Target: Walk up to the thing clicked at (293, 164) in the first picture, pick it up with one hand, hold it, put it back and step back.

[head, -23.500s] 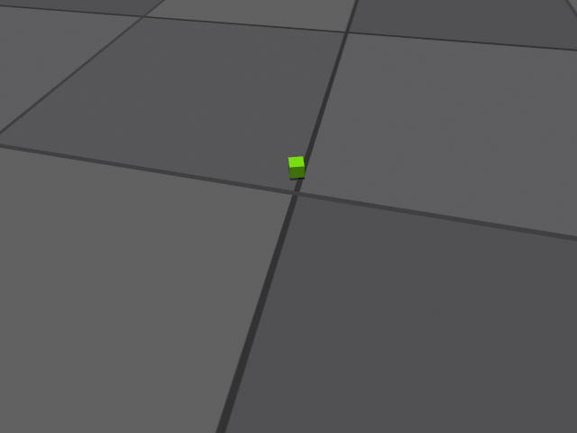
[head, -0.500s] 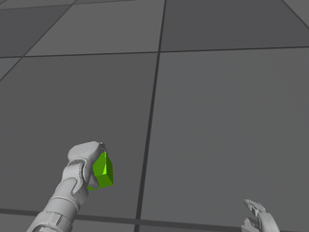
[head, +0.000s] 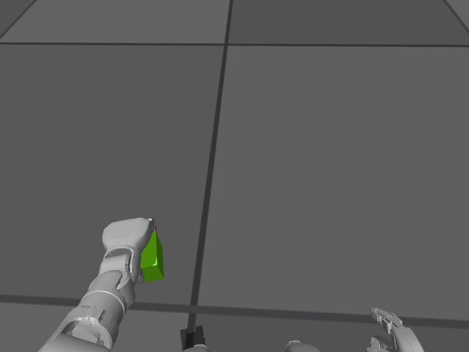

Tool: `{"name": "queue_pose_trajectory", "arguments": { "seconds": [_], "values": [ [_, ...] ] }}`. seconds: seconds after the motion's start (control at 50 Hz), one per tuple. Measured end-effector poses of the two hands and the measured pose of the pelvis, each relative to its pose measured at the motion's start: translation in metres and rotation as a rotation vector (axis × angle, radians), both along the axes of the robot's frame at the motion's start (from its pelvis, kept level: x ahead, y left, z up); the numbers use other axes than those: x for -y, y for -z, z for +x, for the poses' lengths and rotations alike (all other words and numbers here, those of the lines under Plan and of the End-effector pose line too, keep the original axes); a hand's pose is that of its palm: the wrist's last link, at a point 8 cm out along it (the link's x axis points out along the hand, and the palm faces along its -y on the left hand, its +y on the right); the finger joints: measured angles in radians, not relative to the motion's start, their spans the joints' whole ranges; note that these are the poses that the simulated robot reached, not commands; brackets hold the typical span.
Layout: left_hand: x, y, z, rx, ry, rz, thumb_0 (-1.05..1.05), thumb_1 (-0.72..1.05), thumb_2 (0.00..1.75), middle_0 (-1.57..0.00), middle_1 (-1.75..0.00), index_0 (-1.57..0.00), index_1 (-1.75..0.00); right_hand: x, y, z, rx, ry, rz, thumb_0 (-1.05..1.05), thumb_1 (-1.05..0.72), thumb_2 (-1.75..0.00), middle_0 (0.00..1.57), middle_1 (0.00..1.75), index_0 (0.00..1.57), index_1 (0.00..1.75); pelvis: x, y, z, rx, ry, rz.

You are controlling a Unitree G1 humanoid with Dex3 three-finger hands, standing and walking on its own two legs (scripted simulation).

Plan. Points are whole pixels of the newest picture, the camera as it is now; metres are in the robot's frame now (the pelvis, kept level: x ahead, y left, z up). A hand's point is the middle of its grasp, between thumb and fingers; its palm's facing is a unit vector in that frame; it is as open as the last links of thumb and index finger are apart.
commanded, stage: crouch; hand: left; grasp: from above
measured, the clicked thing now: (142, 258) +0.31 +0.22 -0.14
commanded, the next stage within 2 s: lower in 1.62 s
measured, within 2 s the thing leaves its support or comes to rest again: neither
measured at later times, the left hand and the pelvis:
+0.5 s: hand (165, 257) +0.39 +0.23 -0.34, palm faces -0.43 -0.05 -0.90, open 10.1 cm; pelvis -0.05 +0.01 -0.21, yaw -1 degrees
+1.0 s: hand (174, 264) +0.42 +0.23 -0.50, palm faces -0.44 -0.07 -0.90, open 10.1 cm; pelvis -0.06 +0.00 -0.34, yaw -2 degrees
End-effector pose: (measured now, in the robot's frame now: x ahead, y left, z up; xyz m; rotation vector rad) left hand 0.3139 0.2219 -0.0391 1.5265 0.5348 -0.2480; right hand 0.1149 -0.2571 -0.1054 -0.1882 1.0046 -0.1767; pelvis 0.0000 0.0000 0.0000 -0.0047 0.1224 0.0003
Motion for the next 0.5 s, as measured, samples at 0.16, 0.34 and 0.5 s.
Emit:
{"name": "queue_pose_trajectory", "arguments": {
  "seconds": [0.16, 0.34, 0.5],
  "values": [
    [-0.002, 0.077, 0.029, 0.048, 0.023, 0.040, 0.00, 0.02, 0.43, -0.68, -0.54, -0.69, -0.51, 0.020, 0.061, -0.062, -0.157, 0.049, -0.079, 0.01, -0.88, -0.90, 0.20, 0.29, 0.20, 0.30, -0.003, 0.061, -0.020, -0.196, -0.003, -0.015],
    [-0.002, 0.173, 0.065, 0.094, -0.032, 0.032, 0.00, 0.04, 0.42, -0.67, -0.54, -0.68, -0.51, 0.014, 0.150, -0.130, -0.309, 0.115, -0.093, 0.01, -0.89, -0.90, 0.20, 0.29, 0.20, 0.30, -0.009, 0.148, -0.039, -0.385, 0.005, -0.029],
    [-0.002, 0.247, 0.079, 0.049, -0.047, 0.021, 0.00, 0.05, 0.40, -0.66, -0.54, -0.68, -0.51, -0.008, 0.223, -0.148, -0.361, 0.118, -0.040, 0.01, -0.89, -0.89, 0.20, 0.29, 0.20, 0.30, -0.011, 0.210, -0.051, -0.474, 0.004, -0.038]
  ]
}}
